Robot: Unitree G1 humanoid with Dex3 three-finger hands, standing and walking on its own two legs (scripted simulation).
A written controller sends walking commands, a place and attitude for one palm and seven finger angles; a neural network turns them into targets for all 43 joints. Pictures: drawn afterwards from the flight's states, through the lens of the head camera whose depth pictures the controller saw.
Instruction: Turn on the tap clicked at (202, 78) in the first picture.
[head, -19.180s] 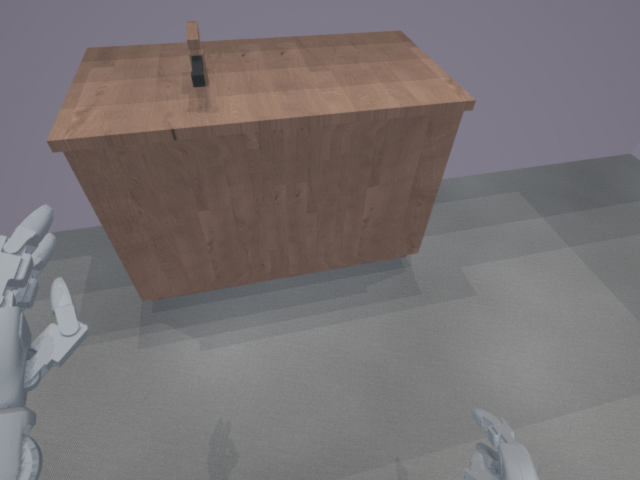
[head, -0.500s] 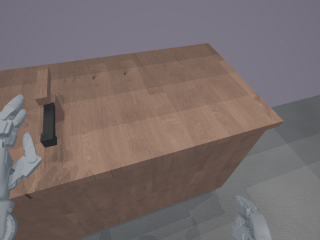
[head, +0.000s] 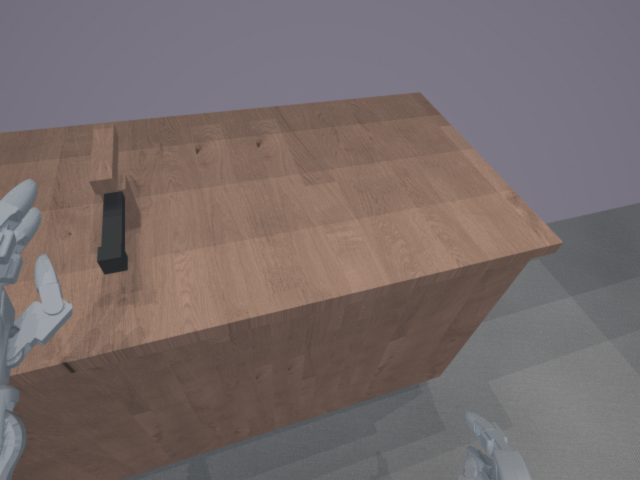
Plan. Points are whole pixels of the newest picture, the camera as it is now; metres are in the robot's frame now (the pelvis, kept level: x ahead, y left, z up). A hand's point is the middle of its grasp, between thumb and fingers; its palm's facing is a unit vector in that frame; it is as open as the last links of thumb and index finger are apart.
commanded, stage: come to a stop and stand still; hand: left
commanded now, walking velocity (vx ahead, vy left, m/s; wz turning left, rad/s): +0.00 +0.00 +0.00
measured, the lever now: (113, 258) +0.34 +0.32 +0.06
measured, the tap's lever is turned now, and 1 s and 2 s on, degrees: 0 0 0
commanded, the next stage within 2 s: look again from close up in 0.22 s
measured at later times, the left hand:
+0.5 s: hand (86, 283) +0.24 +0.26 +0.16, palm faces +0.39 -0.86 -0.34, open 7.4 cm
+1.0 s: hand (104, 294) +0.23 +0.24 +0.16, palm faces +0.31 -0.88 -0.37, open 7.4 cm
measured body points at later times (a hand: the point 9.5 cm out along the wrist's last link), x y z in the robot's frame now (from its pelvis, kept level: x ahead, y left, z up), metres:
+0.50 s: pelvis +0.02 +0.01 +0.00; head +0.04 +0.04 +0.45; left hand +0.21 +0.30 +0.18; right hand +0.20 -0.21 -0.06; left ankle +0.01 +0.09 -0.74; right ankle +0.05 -0.11 -0.74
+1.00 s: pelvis +0.01 +0.02 +0.00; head +0.02 +0.02 +0.45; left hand +0.21 +0.29 +0.18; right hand +0.18 -0.20 -0.08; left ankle +0.01 +0.09 -0.74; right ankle +0.05 -0.11 -0.74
